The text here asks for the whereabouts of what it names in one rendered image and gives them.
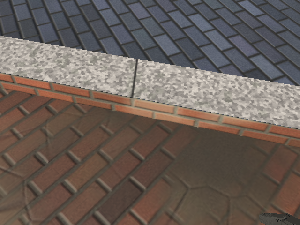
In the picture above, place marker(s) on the right robot hand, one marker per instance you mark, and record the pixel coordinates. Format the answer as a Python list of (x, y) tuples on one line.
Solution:
[(278, 219)]

